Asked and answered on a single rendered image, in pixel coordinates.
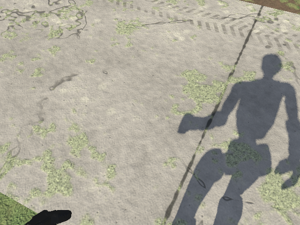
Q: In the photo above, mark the left robot hand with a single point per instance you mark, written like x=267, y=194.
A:
x=46, y=217

